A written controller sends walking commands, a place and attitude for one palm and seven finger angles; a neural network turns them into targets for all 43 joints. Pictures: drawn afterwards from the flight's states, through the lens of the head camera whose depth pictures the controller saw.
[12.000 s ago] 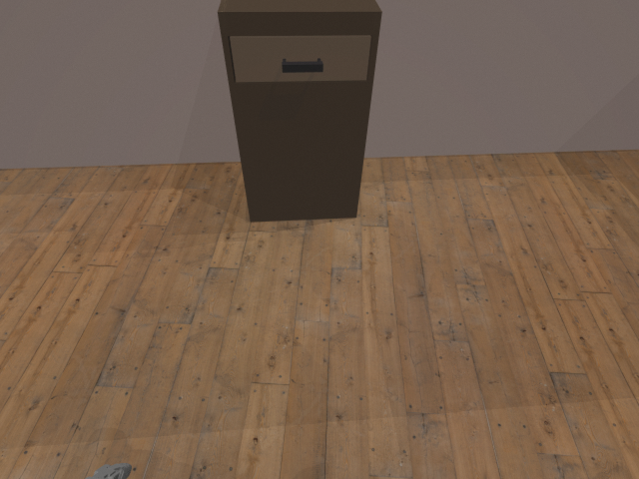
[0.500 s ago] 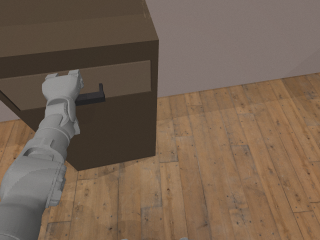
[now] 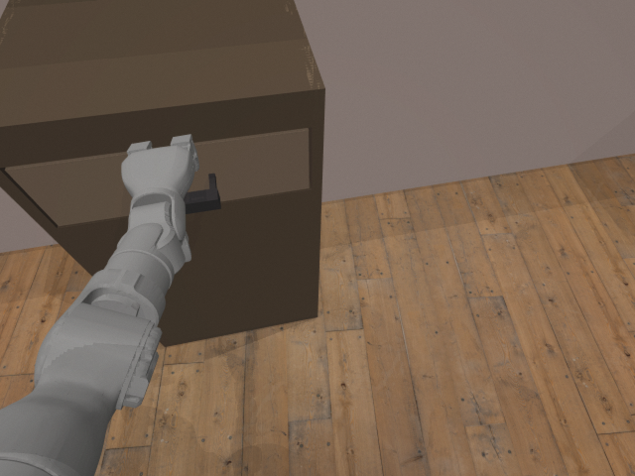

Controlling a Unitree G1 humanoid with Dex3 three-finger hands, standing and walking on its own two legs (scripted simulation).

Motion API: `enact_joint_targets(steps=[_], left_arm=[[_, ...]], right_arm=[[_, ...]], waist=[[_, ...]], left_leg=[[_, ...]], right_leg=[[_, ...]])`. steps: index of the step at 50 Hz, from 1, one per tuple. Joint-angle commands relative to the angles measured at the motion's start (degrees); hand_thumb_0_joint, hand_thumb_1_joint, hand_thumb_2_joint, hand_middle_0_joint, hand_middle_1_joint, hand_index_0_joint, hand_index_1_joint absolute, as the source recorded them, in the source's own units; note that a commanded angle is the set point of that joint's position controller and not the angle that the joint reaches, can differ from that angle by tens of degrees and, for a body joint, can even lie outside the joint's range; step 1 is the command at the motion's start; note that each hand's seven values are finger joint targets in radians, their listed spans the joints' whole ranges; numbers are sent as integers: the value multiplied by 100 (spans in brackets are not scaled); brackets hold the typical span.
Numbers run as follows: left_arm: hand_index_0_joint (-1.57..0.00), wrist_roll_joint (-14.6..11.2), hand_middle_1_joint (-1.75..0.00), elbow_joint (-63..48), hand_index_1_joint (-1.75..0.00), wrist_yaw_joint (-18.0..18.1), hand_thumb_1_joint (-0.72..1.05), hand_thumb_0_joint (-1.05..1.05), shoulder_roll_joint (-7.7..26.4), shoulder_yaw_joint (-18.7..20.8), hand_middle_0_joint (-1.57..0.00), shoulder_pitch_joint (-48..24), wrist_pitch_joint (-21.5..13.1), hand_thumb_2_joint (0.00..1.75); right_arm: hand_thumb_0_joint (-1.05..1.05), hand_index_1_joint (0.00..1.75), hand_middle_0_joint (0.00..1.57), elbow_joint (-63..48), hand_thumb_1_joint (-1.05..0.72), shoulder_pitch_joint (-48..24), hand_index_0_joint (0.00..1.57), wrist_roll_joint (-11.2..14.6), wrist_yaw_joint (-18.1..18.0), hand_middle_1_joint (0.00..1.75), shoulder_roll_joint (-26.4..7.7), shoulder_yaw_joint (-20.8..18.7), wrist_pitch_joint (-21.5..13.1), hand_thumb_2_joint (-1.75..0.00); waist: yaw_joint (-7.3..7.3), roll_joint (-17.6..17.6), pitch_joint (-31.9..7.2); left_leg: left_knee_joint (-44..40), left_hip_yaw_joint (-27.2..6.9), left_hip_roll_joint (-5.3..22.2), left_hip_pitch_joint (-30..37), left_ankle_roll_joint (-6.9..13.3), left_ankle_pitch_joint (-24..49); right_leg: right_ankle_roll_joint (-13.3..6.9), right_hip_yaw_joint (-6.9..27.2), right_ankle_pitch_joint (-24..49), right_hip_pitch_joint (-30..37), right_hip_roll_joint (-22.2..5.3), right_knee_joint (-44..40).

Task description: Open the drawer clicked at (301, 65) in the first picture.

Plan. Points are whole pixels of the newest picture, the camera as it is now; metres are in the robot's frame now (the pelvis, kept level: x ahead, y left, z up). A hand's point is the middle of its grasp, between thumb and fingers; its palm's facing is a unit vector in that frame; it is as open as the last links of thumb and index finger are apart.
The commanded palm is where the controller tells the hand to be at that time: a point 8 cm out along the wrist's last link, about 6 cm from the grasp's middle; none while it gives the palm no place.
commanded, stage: move the hooked fingers above the handle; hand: left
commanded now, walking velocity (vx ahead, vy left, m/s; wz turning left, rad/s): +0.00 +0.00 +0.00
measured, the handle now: (177, 194) +0.55 +0.18 -0.02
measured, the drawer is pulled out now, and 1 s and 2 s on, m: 0.00 0.00 0.00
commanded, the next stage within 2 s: none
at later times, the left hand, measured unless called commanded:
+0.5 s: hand (189, 199) +0.49 +0.14 +0.04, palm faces -0.08 -0.05 -1.00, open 13.9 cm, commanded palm +0.49 +0.16 +0.09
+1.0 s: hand (160, 218) +0.46 +0.18 +0.03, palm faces -0.15 -0.02 -0.99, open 13.8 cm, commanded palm +0.47 +0.17 +0.09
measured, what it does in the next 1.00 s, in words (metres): stands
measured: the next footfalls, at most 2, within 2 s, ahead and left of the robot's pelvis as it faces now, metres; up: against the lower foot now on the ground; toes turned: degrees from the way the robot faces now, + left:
none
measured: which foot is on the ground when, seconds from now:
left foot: down 0.00-1.00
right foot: down 0.00-1.00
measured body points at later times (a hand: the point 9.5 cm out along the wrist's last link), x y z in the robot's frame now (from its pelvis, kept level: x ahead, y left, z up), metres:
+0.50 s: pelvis +0.00 -0.01 +0.00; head +0.08 -0.01 +0.44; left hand +0.49 +0.14 +0.09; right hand +0.01 -0.29 -0.13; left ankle +0.00 +0.09 -0.71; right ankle -0.04 -0.12 -0.71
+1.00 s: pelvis +0.00 -0.01 +0.00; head +0.08 -0.02 +0.45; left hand +0.47 +0.18 +0.09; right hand +0.02 -0.29 -0.13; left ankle +0.00 +0.09 -0.71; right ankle -0.04 -0.12 -0.71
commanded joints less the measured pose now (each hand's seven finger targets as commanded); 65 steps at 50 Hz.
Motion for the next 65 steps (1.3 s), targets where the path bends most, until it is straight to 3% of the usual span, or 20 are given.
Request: enact_joint_targets(steps=[1, 5, 11, 15, 18, 21, 25, 27, 30, 34, 37, 43, 45, 48, 51, 55, 58, 62, 63, 65], left_arm=[[-30, 150, -120, -1607, -120, 217, -50, 0, 1384, 361, -30, -2546, -604, 30], [-30, 302, -120, -1728, -120, 587, -50, 0, 1653, 636, -30, -2446, -761, 30], [-30, 274, -120, -1336, -120, 821, -50, 0, 1661, 574, -30, -2398, -283, 30], [-30, 21, -120, -1466, -120, 423, -50, 0, 752, -241, -30, -2794, -219, 30], [-30, -96, -120, -1556, -120, 127, -50, 0, 491, -511, -30, -2959, -429, 30], [-30, -48, -120, -1594, -120, 104, -50, 0, 836, -265, -30, -3127, -714, 30], [-30, 217, -120, -1455, -120, 553, -50, 0, 1626, 495, -30, -3074, -782, 30], [-30, 339, -120, -1214, -120, 845, -50, 0, 2102, 913, -30, -2789, -557, 30], [-30, 376, -120, -808, -120, 1058, -50, 0, 2277, 1051, -30, -2250, -11, 30], [-30, 302, -120, -824, -120, 940, -50, 0, 2442, 997, -30, -2124, 515, 30], [-30, 148, -120, -876, -120, 644, -50, 0, 2493, 996, -30, -2032, 599, 30], [-30, 15, -120, -1773, -120, -258, -50, 0, 1172, -62, -30, -2054, -415, 30], [-30, -86, -120, -2187, -120, -419, -50, 0, 237, -784, -30, -2265, -872, 30], [-30, -113, -120, -2319, -120, -288, -50, 0, 578, -490, -30, -2524, -1346, 30], [-30, 41, -120, -2542, -120, 253, -50, 0, 915, -107, -30, -3025, -1514, 30], [-30, 306, -120, -1989, -120, 1204, -50, 0, 1916, 919, -30, -3123, -984, 30], [-30, 415, -120, -1217, -120, 1549, -50, 0, 1962, 868, -30, -2964, -34, 30], [-30, 276, -120, -327, -120, 1017, -50, 0, 1846, 549, -30, -2764, 1008, 30], [-30, 166, -120, -214, -120, 753, -50, 0, 1649, 386, -30, -2650, 1088, 30], [-30, -14, -120, -130, -120, 376, -50, 0, 1805, 503, -30, -2580, 1081, 30]], right_arm=[[0, 30, 20, -363, -90, 742, 20, -40, -180, 30, -1024, -394, -164, -90], [0, 30, 20, -361, -90, 686, 20, -71, -174, 30, -970, -376, -214, -90], [0, 30, 20, -270, -90, 665, 20, -31, -112, 30, -1007, -408, -223, -90], [0, 30, 20, -186, -90, 700, 20, 14, -98, 30, -1017, -477, -234, -90], [0, 30, 20, -86, -90, 728, 20, 17, -144, 30, -1042, -490, -264, -90], [0, 30, 20, -60, -90, 763, 20, -1, -200, 30, -1050, -446, -298, -90], [0, 30, 20, -110, -90, 762, 20, -67, -195, 30, -1030, -366, -320, -90], [0, 30, 20, -204, -90, 684, 20, -106, -200, 30, -1005, -309, -288, -90], [0, 30, 20, -322, -90, 491, 20, -106, -158, 30, -996, -253, -223, -90], [0, 30, 20, -428, -90, 392, 20, 3, -179, 30, -1045, -248, -105, -90], [0, 30, 20, -472, -90, 304, 20, 84, -258, 30, -1046, -240, -23, -90], [0, 30, 20, -402, -90, 540, 20, 79, -346, 30, -1044, -393, -182, -90], [0, 30, 20, -340, -90, 602, 20, 35, -323, 30, -947, -459, -251, -90], [0, 30, 20, -150, -90, 707, 20, -7, -312, 30, -984, -482, -301, -90], [0, 30, 20, -71, -90, 753, 20, -42, -236, 30, -957, -493, -357, -90], [0, 30, 20, -55, -90, 612, 20, -159, -143, 30, -1015, -393, -352, -90], [0, 30, 20, -161, -90, 371, 20, -161, -96, 30, -1000, -282, -247, -90], [0, 30, 20, -237, -90, 381, 20, -15, -62, 30, -1088, -287, -42, -90], [0, 30, 20, -291, -90, 421, 20, 43, -90, 30, -1091, -308, 14, -90], [0, 30, 20, -307, -90, 392, 20, 75, -180, 30, -1129, -274, 113, -90]], waist=[[-11, -165, -2180], [115, -34, -2113], [53, -131, -2305], [-261, -170, -2264], [-390, -108, -1968], [-395, -84, -1864], [-104, 149, -2164], [60, 99, -2389], [246, -242, -2571], [271, -661, -2696], [272, -841, -2573], [-88, -463, -2101], [-311, -192, -1873], [-330, 45, -1655], [-230, 441, -2025], [24, 376, -2443], [77, 218, -2491], [41, -253, -2779], [4, -480, -2748], [-33, -828, -2608]], left_leg=[[-174, -317, -112, 2048, 64, 2464], [-146, -285, -149, 1841, 34, 2459], [-161, -182, -199, 1733, 27, 2271], [-177, -235, -179, 2185, 44, 2362], [-195, -345, -158, 2367, 55, 2212], [-154, -392, -190, 2190, 73, 2034], [-31, -369, -220, 1861, 33, 2290], [47, -259, -240, 1510, 31, 2413], [55, -79, -289, 1050, 12, 2437], [-82, 89, -299, 895, 15, 2284], [-242, 119, -311, 893, 34, 2138], [-303, -74, -232, 1865, 112, 2334], [-227, -208, -191, 2383, 108, 2542], [-106, -403, -155, 2492, 62, 2330], [12, -535, -148, 2604, 0, 2466], [155, -514, -181, 2065, -68, 2598], [112, -283, -240, 1536, -62, 2422], [10, -97, -226, 1419, -45, 2502], [-55, -90, -223, 1447, -27, 2490], [-172, -59, -215, 1363, 25, 2383]], right_leg=[[-84, -20, 2282, 619, 185, -348], [-126, -41, 2231, 640, 185, -271], [-83, -8, 2335, 871, 172, -328], [-48, 10, 2387, 686, 173, -512], [-41, -6, 2100, 319, 179, -575], [-54, 23, 1940, 223, 163, -514], [-129, -15, 2110, 314, 173, -206], [-112, -10, 2442, 639, 159, -55], [-65, 27, 2947, 1252, 117, -22], [49, 120, 3457, 1864, 51, -174], [102, 171, 3615, 2150, 10, -306], [49, 141, 3192, 1370, 68, -573], [-1, 78, 2756, 748, 119, -628], [-48, 28, 2076, 85, 149, -519], [-123, -41, 1846, -218, 170, -294], [-191, -187, 1855, -141, 207, 84], [-138, -175, 2102, 303, 195, 102], [-35, -52, 2798, 1083, 158, -60], [-10, -33, 2884, 1215, 155, -154], [36, 32, 3069, 1513, 109, -293]])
